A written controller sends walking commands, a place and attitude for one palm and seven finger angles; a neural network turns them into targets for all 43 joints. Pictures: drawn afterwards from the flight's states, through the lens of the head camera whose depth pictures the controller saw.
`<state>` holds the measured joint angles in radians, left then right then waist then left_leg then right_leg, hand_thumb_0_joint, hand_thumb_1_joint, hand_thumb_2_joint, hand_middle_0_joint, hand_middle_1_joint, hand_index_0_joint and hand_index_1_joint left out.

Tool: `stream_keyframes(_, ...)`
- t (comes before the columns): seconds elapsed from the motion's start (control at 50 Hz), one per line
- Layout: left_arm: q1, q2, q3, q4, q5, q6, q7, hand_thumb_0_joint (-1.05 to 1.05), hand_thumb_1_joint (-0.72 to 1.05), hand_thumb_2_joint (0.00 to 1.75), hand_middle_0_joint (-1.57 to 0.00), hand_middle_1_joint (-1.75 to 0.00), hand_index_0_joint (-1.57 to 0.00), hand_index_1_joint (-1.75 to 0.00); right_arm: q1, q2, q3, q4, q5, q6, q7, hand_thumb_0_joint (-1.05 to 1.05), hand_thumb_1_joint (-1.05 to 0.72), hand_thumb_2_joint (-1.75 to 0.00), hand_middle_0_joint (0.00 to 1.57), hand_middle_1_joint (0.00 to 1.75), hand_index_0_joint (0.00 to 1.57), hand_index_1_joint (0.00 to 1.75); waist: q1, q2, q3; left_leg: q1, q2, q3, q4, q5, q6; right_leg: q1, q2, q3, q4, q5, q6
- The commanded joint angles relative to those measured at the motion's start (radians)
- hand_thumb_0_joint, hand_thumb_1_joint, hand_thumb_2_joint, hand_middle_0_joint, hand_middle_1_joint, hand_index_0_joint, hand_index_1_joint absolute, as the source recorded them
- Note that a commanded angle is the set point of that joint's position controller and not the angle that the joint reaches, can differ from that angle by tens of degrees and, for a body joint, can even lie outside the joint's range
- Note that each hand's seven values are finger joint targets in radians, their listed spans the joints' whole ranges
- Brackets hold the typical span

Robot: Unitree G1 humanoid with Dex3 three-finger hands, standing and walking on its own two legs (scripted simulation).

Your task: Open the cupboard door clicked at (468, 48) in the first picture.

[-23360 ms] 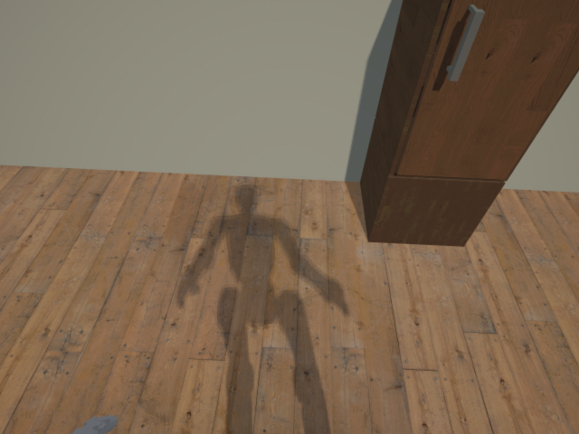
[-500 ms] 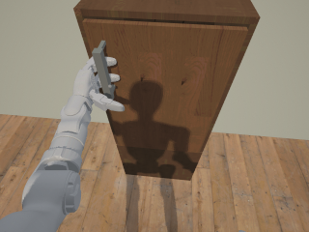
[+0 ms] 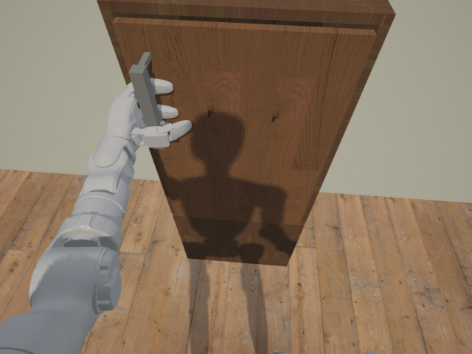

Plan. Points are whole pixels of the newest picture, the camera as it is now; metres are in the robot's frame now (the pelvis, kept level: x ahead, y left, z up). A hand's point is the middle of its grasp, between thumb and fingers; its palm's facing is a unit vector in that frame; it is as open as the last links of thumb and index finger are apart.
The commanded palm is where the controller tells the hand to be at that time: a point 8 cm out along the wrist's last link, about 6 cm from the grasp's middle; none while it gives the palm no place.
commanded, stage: close the thumb around the handle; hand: left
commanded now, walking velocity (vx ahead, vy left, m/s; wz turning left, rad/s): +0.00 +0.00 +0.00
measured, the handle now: (153, 104) +0.51 +0.13 +0.14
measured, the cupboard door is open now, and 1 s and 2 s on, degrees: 0 22 37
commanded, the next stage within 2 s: pull the door open along its arc in 0.30 s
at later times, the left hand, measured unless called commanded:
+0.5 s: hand (162, 125) +0.46 +0.11 +0.14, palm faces -0.12 -0.99 +0.01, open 5.4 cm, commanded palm +0.43 +0.17 +0.14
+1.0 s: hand (171, 184) +0.34 +0.09 +0.14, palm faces +0.04 -0.99 +0.10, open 5.8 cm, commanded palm +0.29 +0.14 +0.14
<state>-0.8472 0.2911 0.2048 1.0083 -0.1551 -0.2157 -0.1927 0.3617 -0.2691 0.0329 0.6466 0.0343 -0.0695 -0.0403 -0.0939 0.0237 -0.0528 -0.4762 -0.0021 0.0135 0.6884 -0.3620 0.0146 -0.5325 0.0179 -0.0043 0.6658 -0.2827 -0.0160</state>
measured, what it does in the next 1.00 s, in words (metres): stands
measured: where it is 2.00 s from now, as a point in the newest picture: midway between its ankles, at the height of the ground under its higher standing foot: outside the picture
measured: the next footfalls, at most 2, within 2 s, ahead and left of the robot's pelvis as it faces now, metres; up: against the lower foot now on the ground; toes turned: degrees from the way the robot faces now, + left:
none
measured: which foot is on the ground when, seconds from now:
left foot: down 0.00-1.00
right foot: down 0.00-1.00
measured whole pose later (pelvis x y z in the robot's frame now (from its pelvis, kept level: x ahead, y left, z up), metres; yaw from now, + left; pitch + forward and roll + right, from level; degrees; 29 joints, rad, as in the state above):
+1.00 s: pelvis +0.01 +0.00 +0.01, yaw -1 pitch +2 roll +0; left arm -0.10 0.01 -0.01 0.03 -0.16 0.06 0.10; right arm 0.21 -0.22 0.02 0.55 0.03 -0.03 0.00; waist 0.01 0.04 -0.07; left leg -0.26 0.00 0.03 0.59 -0.35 0.01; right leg -0.34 0.02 0.01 0.59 -0.29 -0.02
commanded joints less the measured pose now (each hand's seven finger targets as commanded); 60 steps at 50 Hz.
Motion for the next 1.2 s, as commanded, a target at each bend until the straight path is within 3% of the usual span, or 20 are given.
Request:
stream_keyframes(0.0, -0.468, 0.216, 0.07, -0.239, -0.02, -0.07, -0.007, 0.0, 0.68, 0.8, -0.38, -1.33, -0.38, -1.33, 0.051, -0.139, -0.052, -0.095, 0.001, -0.032, -0.01, 0.0, -0.9, -0.9, 0.2, 0.3, 0.2, 0.3, 0.009, -0.05, -0.413, 0.11, -0.011, -0.005, -0.076, 0.264, 0.015, 0.255, 0.005, -0.002, -0.053, 0.337, -0.011)
stream_keyframes(0.04, -0.461, 0.228, 0.073, -0.271, -0.019, -0.073, -0.009, 0.0, 0.79, 0.85, -0.39, -1.34, -0.39, -1.34, 0.048, -0.141, -0.053, -0.102, 0.002, -0.029, -0.01, 0.0, -0.9, -0.9, 0.2, 0.3, 0.2, 0.3, 0.01, -0.051, -0.428, 0.109, -0.011, -0.003, -0.077, 0.282, 0.016, 0.274, 0.005, -0.002, -0.05, 0.358, -0.009)
stream_keyframes(0.08, -0.44, 0.178, 0.027, -0.282, -0.012, -0.066, -0.014, 0.0, 0.9, 0.9, -0.4, -1.35, -0.4, -1.35, 0.041, -0.135, -0.052, -0.107, 0.004, -0.027, -0.008, 0.0, -0.9, -0.9, 0.2, 0.3, 0.2, 0.3, 0.007, -0.006, -0.397, 0.12, -0.01, 0.002, -0.079, 0.28, 0.014, 0.246, 0.005, -0.005, -0.053, 0.353, -0.012)
stream_keyframes(0.18, -0.452, 0.165, 0.018, -0.27, -0.018, -0.045, -0.011, 0.0, 0.9, 0.9, -0.4, -1.35, -0.4, -1.35, 0.044, -0.138, -0.055, -0.1, 0.006, -0.02, -0.008, 0.0, -0.9, -0.9, 0.2, 0.3, 0.2, 0.3, -0.007, -0.033, -0.346, 0.119, -0.006, -0.005, -0.084, 0.261, 0.015, 0.214, 0.009, -0.01, -0.067, 0.322, -0.011)
stream_keyframes(0.32, -0.426, 0.202, 0.053, -0.316, -0.015, -0.057, 0.007, 0.0, 0.9, 0.9, -0.4, -1.35, -0.4, -1.35, 0.039, -0.136, -0.054, -0.106, 0.002, -0.019, -0.009, 0.0, -0.9, -0.9, 0.2, 0.3, 0.2, 0.3, 0.017, -0.02, -0.392, 0.142, -0.008, -0.008, -0.081, 0.312, 0.014, 0.253, 0.007, -0.013, -0.053, 0.357, -0.016)
stream_keyframes(0.34, -0.419, 0.172, 0.029, -0.338, -0.015, -0.058, 0.004, 0.0, 0.9, 0.9, -0.4, -1.35, -0.4, -1.35, 0.028, -0.13, -0.052, -0.113, 0.003, -0.022, -0.006, 0.0, -0.9, -0.9, 0.2, 0.3, 0.2, 0.3, 0.016, 0.005, -0.397, 0.153, -0.008, -0.006, -0.082, 0.313, 0.012, 0.244, 0.007, -0.012, -0.053, 0.359, -0.015)
stream_keyframes(0.38, -0.4, 0.171, 0.035, -0.333, -0.018, -0.054, 0.004, 0.0, 0.9, 0.9, -0.4, -1.35, -0.4, -1.35, 0.027, -0.132, -0.054, -0.112, 0.004, -0.021, -0.006, 0.0, -0.9, -0.9, 0.2, 0.3, 0.2, 0.3, 0.016, -0.034, -0.388, 0.147, -0.005, -0.005, -0.084, 0.314, 0.011, 0.249, 0.008, -0.013, -0.056, 0.365, -0.014)
stream_keyframes(0.4, -0.455, 0.151, 0.009, -0.324, -0.019, -0.049, 0.004, 0.0, 0.9, 0.9, -0.4, -1.35, -0.4, -1.35, 0.025, -0.13, -0.051, -0.107, 0.005, -0.02, -0.007, 0.0, -0.9, -0.9, 0.2, 0.3, 0.2, 0.3, -0.006, -0.025, -0.359, 0.143, -0.005, -0.002, -0.085, 0.295, 0.013, 0.229, 0.009, -0.01, -0.064, 0.356, -0.01)
stream_keyframes(0.42, -0.433, 0.159, 0.025, -0.32, -0.023, -0.051, 0.007, 0.0, 0.9, 0.9, -0.4, -1.35, -0.4, -1.35, 0.032, -0.132, -0.054, -0.109, 0.004, -0.021, -0.008, 0.0, -0.9, -0.9, 0.2, 0.3, 0.2, 0.3, 0.004, -0.056, -0.364, 0.139, -0.007, -0.004, -0.084, 0.3, 0.016, 0.244, 0.009, -0.014, -0.061, 0.358, -0.01)
stream_keyframes(0.48, -0.345, 0.157, 0.033, -0.359, -0.02, -0.046, 0.003, 0.0, 0.9, 0.9, -0.4, -1.35, -0.4, -1.35, 0.011, -0.128, -0.053, -0.124, 0.005, -0.021, -0.004, 0.0, -0.9, -0.9, 0.2, 0.3, 0.2, 0.3, 0.034, 0.004, -0.401, 0.169, -0.007, -0.001, -0.086, 0.334, 0.01, 0.261, 0.006, -0.012, -0.054, 0.383, -0.017)
stream_keyframes(0.52, -0.272, 0.154, 0.036, -0.381, -0.028, -0.042, 0.0, 0.0, 0.9, 0.9, -0.4, -1.35, -0.4, -1.35, 0.007, -0.129, -0.054, -0.136, 0.006, -0.02, -0.003, 0.0, -0.9, -0.9, 0.2, 0.3, 0.2, 0.3, 0.045, -0.038, -0.401, 0.159, -0.005, 0.001, -0.088, 0.354, 0.012, 0.292, 0.006, -0.017, -0.052, 0.4, -0.017)
stream_keyframes(0.58, -0.183, 0.144, 0.035, -0.487, -0.032, -0.034, -0.007, 0.0, 0.9, 0.9, -0.4, -1.35, -0.4, -1.35, -0.02, -0.123, -0.057, -0.157, 0.008, -0.022, 0.004, 0.0, -0.9, -0.9, 0.2, 0.3, 0.2, 0.3, 0.069, -0.016, -0.421, 0.181, -0.002, 0.009, -0.094, 0.389, 0.01, 0.319, 0.004, -0.013, -0.05, 0.436, -0.018)
stream_keyframes(0.68, 0.041, 0.111, 0.029, -0.659, -0.05, 0.003, -0.014, 0.0, 0.9, 0.9, -0.4, -1.35, -0.4, -1.35, -0.077, -0.111, -0.056, -0.2, 0.012, -0.026, 0.011, 0.0, -0.9, -0.9, 0.2, 0.3, 0.2, 0.3, 0.102, -0.067, -0.369, 0.164, -0.001, 0.024, -0.12, 0.378, 0.015, 0.373, -0.003, -0.014, -0.068, 0.454, -0.014)
stream_keyframes(0.8, 0.302, 0.053, -0.014, -0.947, -0.052, 0.068, 0.006, 0.0, 0.9, 0.9, -0.4, -1.35, -0.4, -1.35, -0.165, -0.088, -0.05, -0.248, 0.018, -0.032, 0.016, 0.0, -0.9, -0.9, 0.2, 0.3, 0.2, 0.3, 0.125, -0.043, -0.294, 0.2, 0.001, 0.032, -0.153, 0.366, 0.014, 0.388, -0.011, -0.017, -0.094, 0.44, -0.01)
stream_keyframes(0.82, 0.337, 0.033, 0.065, -0.996, -0.089, 0.095, 0.103, 0.0, 0.9, 0.9, -0.4, -1.35, -0.4, -1.35, -0.2, -0.067, -0.048, -0.255, 0.02, -0.031, 0.015, 0.0, -0.9, -0.9, 0.2, 0.3, 0.2, 0.3, 0.179, -0.032, -0.276, 0.179, -0.003, 0.027, -0.159, 0.355, 0.005, 0.401, -0.011, -0.028, -0.111, 0.387, -0.009)
stream_keyframes(0.86, 0.403, -0.095, -0.034, -1.097, -0.07, 0.152, 0.219, 0.0, 0.9, 0.9, -0.4, -1.35, -0.4, -1.35, -0.234, -0.05, -0.041, -0.247, 0.015, -0.031, 0.032, 0.0, -0.9, -0.9, 0.2, 0.3, 0.2, 0.3, 0.163, -0.033, -0.217, 0.189, 0.005, 0.023, -0.177, 0.309, -0.006, 0.359, -0.009, -0.039, -0.127, 0.309, -0.006)
stream_keyframes(0.92, 0.503, -0.137, -0.092, -1.221, -0.006, 0.214, 0.34, 0.0, 0.9, 0.9, -0.4, -1.35, -0.4, -1.35, -0.253, -0.049, -0.045, -0.25, -0.003, -0.009, 0.034, 0.0, -0.9, -0.9, 0.2, 0.3, 0.2, 0.3, 0.15, -0.089, -0.21, 0.21, 0.008, 0.018, -0.173, 0.3, -0.003, 0.368, -0.015, -0.039, -0.135, 0.281, -0.002)
stream_keyframes(0.98, 0.603, -0.24, -0.217, -1.396, 0.068, 0.276, 0.447, 0.0, 0.9, 0.9, -0.4, -1.35, -0.4, -1.35, -0.284, -0.023, -0.037, -0.26, -0.018, 0.017, 0.044, 0.0, -0.9, -0.9, 0.2, 0.3, 0.2, 0.3, 0.146, -0.021, -0.22, 0.245, 0.006, 0.02, -0.168, 0.317, -0.007, 0.367, -0.021, -0.037, -0.135, 0.29, -0.007)
stream_keyframes(1.12, 0.732, -0.391, -0.407, -1.526, 0.154, 0.362, 0.623, 0.0, 0.9, 0.9, -0.4, -1.35, -0.4, -1.35, -0.367, 0.005, -0.029, -0.258, -0.051, 0.064, 0.047, 0.0, -0.9, -0.9, 0.2, 0.3, 0.2, 0.3, 0.121, -0.112, -0.135, 0.273, 0.008, -0.014, -0.142, 0.241, 0.0, 0.34, -0.03, -0.028, -0.2, 0.192, -0.008)
stream_keyframes(1.18, 0.796, -0.442, -0.484, -1.563, 0.204, 0.37, 0.662, 0.0, 0.9, 0.9, -0.4, -1.35, -0.4, -1.35, -0.386, 0.019, -0.027, -0.254, -0.059, 0.074, 0.059, 0.0, -0.9, -0.9, 0.2, 0.3, 0.2, 0.3, 0.124, -0.074, -0.138, 0.287, 0.001, -0.015, -0.124, 0.241, 0.001, 0.33, -0.036, -0.015, -0.203, 0.176, -0.015)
